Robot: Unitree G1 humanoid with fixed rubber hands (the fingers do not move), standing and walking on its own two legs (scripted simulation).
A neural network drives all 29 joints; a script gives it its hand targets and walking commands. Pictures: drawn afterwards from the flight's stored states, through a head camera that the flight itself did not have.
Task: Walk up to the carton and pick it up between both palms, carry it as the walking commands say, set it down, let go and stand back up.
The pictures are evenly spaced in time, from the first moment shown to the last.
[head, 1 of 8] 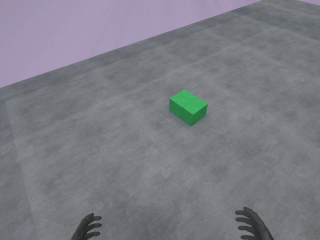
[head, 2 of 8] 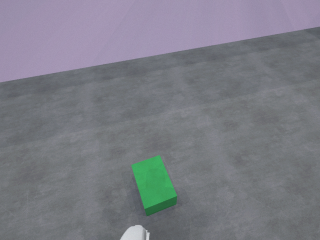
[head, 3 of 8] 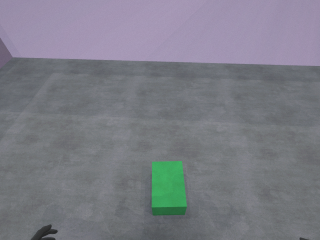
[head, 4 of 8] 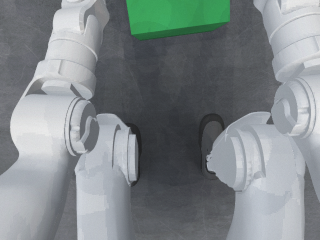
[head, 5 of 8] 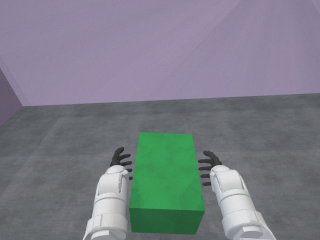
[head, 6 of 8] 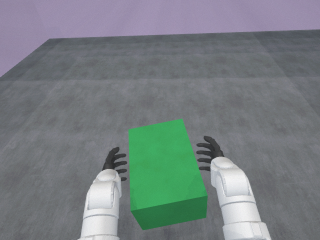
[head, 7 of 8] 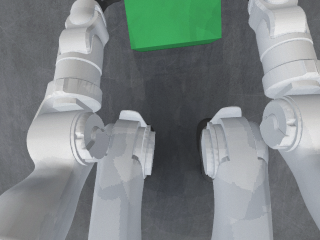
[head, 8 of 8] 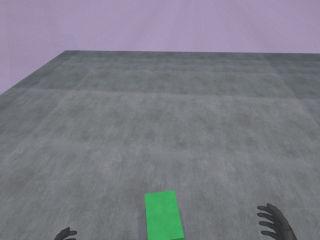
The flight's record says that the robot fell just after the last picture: no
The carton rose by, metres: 0.72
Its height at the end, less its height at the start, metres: +0.00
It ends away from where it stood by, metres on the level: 1.13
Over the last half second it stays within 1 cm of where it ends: yes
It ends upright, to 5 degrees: yes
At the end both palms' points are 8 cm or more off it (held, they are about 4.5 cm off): yes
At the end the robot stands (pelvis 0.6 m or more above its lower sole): yes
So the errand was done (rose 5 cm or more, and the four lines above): yes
